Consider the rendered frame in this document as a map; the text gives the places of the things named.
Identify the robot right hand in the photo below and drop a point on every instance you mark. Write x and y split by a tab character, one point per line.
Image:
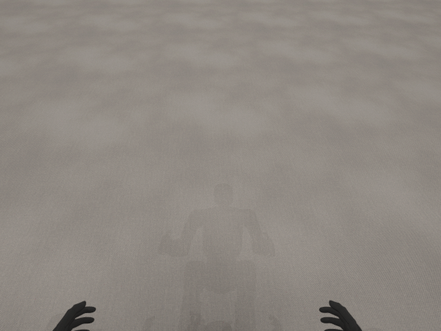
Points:
345	321

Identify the robot left hand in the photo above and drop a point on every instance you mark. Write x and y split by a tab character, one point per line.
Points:
69	322

